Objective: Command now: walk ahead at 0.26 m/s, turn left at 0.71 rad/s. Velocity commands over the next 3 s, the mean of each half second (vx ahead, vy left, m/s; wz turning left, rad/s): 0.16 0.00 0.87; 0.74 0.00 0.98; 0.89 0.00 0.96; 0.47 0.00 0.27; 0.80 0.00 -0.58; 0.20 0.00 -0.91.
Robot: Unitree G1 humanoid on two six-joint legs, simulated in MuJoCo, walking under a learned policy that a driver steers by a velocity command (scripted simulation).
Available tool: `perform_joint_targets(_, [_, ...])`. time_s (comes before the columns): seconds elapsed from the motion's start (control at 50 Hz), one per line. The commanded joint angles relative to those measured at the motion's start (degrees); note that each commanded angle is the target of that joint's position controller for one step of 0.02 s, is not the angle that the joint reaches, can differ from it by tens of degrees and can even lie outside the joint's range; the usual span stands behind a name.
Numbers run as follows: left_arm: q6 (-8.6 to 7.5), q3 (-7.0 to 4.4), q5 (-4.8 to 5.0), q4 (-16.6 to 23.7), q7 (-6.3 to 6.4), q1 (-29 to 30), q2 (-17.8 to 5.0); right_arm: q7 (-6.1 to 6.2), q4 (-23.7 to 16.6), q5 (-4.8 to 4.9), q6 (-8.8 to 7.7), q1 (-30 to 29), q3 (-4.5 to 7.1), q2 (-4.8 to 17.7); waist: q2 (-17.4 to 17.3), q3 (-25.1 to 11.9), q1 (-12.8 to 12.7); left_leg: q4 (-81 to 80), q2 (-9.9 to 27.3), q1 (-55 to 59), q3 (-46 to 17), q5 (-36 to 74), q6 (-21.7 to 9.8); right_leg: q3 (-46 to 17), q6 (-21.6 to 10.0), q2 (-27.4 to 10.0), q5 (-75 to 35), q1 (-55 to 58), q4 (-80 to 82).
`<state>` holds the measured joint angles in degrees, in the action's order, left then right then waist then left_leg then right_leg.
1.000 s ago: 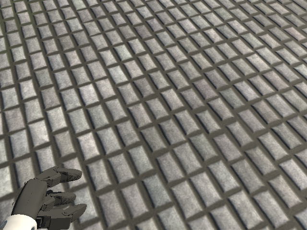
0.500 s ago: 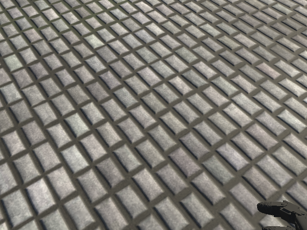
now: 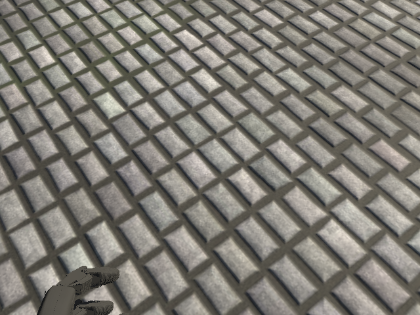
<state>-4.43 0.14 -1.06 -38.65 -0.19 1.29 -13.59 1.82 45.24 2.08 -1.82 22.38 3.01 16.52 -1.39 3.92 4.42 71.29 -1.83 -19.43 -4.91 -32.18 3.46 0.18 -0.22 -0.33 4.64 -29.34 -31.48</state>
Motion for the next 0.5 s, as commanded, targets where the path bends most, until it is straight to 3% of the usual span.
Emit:
perform_joint_targets(0.02, [0.91,-2.82,0.44,0.5,1.19,-7.3,-6.5,1.05,-5.8,-0.45,1.87,3.4,2.52,6.7,6.6,-14.8,-3.4,8.3,6.8,-18.7,1.0,3.8,2.5,-14.6,-14.4,-18.5,-30.3,27.5,8.8])
perform_joint_targets(0.06, [0.86,-3.45,-0.09,-0.3,1.51,-3.3,-6.8,0.87,-7.6,0.05,3.54,3.0,2.25,3.6,8.9,-9.9,-0.6,2.9,8.8,-14.1,2.0,4.5,2.6,-8.4,-14.0,-17.9,-23.1,16.1,14.3])
perform_joint_targets(0.1, [0.56,-4.33,-0.15,-0.9,1.9,-1.5,-8.2,0.69,-10.0,-0.38,4.04,-1.1,2.09,2.8,7.6,-8.4,-0.6,-4.8,9.6,-13.4,2.8,9.3,2.0,-3.7,-14.0,-17.9,-22.5,13.1,16.2])
perform_joint_targets(0.18, [1.02,-5.38,0.73,-1.2,2.52,1.2,-10.2,-1.41,-10.9,-1.01,4.19,-4.5,2.22,4.1,6.3,-10.3,-0.8,-19.9,9.2,-5.3,4.9,24.4,-0.8,5.1,-12.0,-16.8,-16.0,13.1,15.7])
perform_joint_targets(0.26, [1.85,-6.61,2.43,-2.7,1.51,-1.2,-12.7,-3.26,-13.6,-0.96,5.26,-9.9,3.23,7.2,5.9,-8.1,-2.4,-29.1,7.5,-4.2,8.1,21.9,-3.8,7.6,-9.2,-18.7,-11.3,18.7,11.2])
perform_joint_targets(0.3, [2.48,-6.83,3.39,-3.6,1.12,-2.4,-12.4,-3.35,-13.8,-1.25,5.26,-9.1,4.01,7.9,4.2,-7.9,-1.4,-36.6,4.9,0.1,10.4,23.6,-6.3,10.2,-5.7,-17.6,-8.7,19.9,4.3])
perform_joint_targets(0.32, [2.87,-6.66,3.21,-4.7,0.81,-5.3,-10.9,-2.75,-13.1,-1.77,5.08,-6.1,5.08,9.9,0.1,-8.4,-0.7,-40.7,3.5,5.5,8.8,28.8,-8.3,12.1,-3.0,-14.8,-5.5,17.8,-4.2])
perform_joint_targets(0.34, [3.23,-6.54,1.34,-3.8,0.6,-7.4,-10.0,-1.58,-13.8,-2.08,4.69,-3.4,7.31,18.2,-16.5,-7.1,-1.2,-45.6,13.8,13.7,-9.2,59.1,-14.0,15.5,2.3,-7.4,14.5,4.7,-22.8])
perform_joint_targets(0.36, [3.42,-5.78,-0.37,-0.5,0.8,-5.4,-8.7,-1.9,-15.7,-3.93,3.43,-4.6,6.95,20.5,-21.7,-12.9,-2.7,-48.9,21.8,21.3,-30.4,53.9,-25.4,5.0,4.9,1.7,34.8,-11.0,-37.4])
perform_joint_targets(0.38, [3.44,-6.22,0.26,-0.6,0.78,-2.7,-10.8,-2.83,-16.4,-3.51,2.1,-4.4,6.43,17.7,-11.7,-16.8,0.0,-50.9,21.5,21.9,-29.0,47.1,-24.9,-3.7,3.7,1.1,33.0,-12.5,-42.0])
perform_joint_targets(0.4, [3.2,-6.19,1.47,0.1,0.88,-1.1,-10.5,-2.67,-16.2,-2.72,1.28,-5.7,6.02,16.5,-8.2,-14.8,-1.2,-51.0,19.1,19.7,-25.0,42.6,-22.4,-5.3,2.1,0.5,28.2,-13.3,-41.1])
perform_joint_targets(0.42, [2.7,-6.3,1.21,-1.0,0.8,-3.0,-10.4,-2.09,-15.8,-0.66,1.25,-6.8,5.66,14.1,-3.1,-14.6,-3.1,-52.1,15.7,17.6,-22.2,25.2,-19.0,-6.5,1.2,-1.6,22.9,-12.2,-35.7])
perform_joint_targets(0.44, [2.24,-6.64,1.09,-1.1,0.55,-2.8,-11.5,-1.44,-16.3,0.29,1.64,-8.8,5.1,12.5,-3.2,-13.6,-3.8,-54.4,14.7,13.8,-22.1,8.6,-17.6,-6.7,0.7,-2.5,19.3,-10.0,-29.6])
perform_joint_targets(0.46, [1.86,-6.69,1.37,-1.0,-0.04,-1.8,-11.4,-0.91,-17.1,-0.12,1.84,-9.9,4.81,12.4,-4.6,-12.6,-4.1,-56.3,13.4,10.2,-22.5,0.5,-17.3,-5.6,0.8,-1.4,17.1,-6.7,-25.9])
perform_joint_targets(0.5, [0.75,-6.43,2.11,-1.1,-0.89,-1.0,-10.1,-0.09,-17.7,-1.0,1.63,-9.8,4.82,12.8,-6.1,-11.2,-3.9,-58.0,12.1,7.6,-23.1,-2.2,-17.3,-5.1,1.3,0.8,16.0,-3.2,-17.9])
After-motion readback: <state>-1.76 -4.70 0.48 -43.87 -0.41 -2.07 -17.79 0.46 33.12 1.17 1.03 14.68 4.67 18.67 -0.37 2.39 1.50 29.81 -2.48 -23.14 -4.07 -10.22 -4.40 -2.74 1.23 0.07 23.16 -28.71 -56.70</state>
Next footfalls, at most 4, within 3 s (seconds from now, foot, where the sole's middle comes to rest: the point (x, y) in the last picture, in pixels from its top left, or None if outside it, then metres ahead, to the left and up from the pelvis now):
0.32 left None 0.20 0.15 -0.76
0.68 right None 0.34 -0.03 -0.76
1.14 left None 0.40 0.43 -0.76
1.54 right None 0.68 0.79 -0.76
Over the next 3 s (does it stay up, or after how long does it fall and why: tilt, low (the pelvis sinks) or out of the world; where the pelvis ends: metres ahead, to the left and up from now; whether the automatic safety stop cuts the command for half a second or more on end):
stays up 0.68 1.37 0.00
